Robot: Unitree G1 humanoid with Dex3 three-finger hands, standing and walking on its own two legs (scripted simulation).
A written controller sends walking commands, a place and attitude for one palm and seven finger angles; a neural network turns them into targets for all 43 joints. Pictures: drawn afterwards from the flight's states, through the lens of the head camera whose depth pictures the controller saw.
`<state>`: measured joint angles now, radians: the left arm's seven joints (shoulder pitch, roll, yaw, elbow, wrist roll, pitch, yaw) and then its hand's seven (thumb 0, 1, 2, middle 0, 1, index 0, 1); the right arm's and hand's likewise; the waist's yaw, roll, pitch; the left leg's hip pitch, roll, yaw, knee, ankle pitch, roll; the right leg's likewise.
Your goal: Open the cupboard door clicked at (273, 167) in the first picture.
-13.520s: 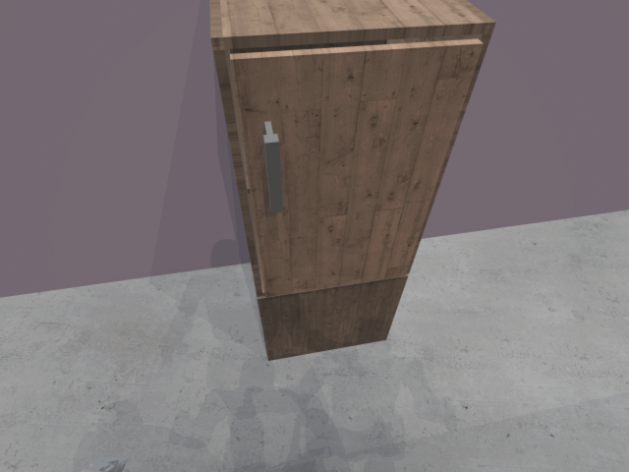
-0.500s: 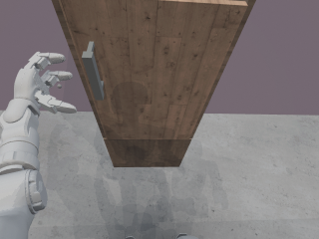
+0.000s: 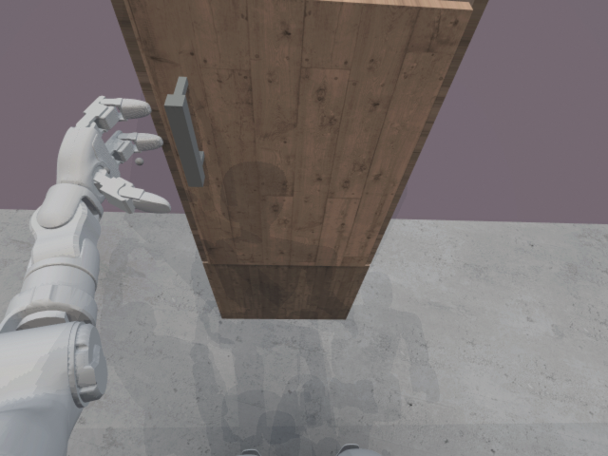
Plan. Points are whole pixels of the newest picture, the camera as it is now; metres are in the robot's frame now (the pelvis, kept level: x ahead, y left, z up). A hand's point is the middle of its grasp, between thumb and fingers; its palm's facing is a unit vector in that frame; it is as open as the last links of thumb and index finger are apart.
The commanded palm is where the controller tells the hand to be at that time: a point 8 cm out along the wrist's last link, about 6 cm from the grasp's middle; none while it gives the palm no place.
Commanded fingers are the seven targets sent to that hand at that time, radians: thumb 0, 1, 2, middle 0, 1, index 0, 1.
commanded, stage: slide the fingers in behind the handle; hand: left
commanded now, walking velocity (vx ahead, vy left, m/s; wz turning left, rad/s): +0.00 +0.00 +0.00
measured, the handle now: (189, 135) +0.51 +0.15 +0.11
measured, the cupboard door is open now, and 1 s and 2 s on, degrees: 0 0 0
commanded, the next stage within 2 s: close the thumb around the handle in 1.32 s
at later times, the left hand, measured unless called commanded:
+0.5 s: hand (174, 161) +0.47 +0.16 +0.11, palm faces -0.03 -1.00 +0.00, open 14.0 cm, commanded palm +0.44 +0.21 +0.11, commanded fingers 0.00 -0.50 0.30 -0.30 -1.20 -0.30 -1.20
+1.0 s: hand (201, 163) +0.46 +0.13 +0.11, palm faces -0.01 -1.00 -0.01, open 14.0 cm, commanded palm +0.43 +0.18 +0.11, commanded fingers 0.00 -0.50 0.30 -0.30 -1.20 -0.30 -1.20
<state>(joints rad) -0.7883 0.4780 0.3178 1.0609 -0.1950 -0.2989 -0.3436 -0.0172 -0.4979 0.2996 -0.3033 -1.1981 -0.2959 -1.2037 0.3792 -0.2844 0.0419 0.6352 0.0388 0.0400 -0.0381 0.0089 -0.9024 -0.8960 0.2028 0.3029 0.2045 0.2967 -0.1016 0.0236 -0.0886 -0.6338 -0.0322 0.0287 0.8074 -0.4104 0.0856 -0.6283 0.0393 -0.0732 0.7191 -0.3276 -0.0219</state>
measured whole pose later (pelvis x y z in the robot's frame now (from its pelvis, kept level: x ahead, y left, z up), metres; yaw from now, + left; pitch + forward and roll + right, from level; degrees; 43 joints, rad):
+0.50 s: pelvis +0.00 -0.01 +0.00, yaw +0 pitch +13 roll -2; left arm -0.78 0.42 0.29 1.05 -0.17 -0.32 -0.26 -0.02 -0.50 0.30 -0.30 -1.20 -0.30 -1.21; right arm 0.39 -0.28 0.03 0.65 0.04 0.02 -0.03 0.01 -0.90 -0.90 0.20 0.30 0.20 0.30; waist -0.10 0.03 -0.08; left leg -0.62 -0.02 0.03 0.80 -0.41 0.07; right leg -0.63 0.05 -0.07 0.73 -0.33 -0.04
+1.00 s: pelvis -0.01 -0.03 +0.00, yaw -1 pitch +12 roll -1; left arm -0.76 0.35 0.27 1.02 -0.16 -0.32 -0.18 -0.02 -0.50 0.30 -0.30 -1.20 -0.29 -1.20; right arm 0.36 -0.27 0.03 0.63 0.04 0.01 -0.02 0.01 -0.90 -0.90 0.20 0.30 0.20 0.30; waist -0.09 0.03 -0.08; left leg -0.58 -0.02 0.04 0.78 -0.39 0.05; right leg -0.61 0.05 -0.06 0.73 -0.33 -0.06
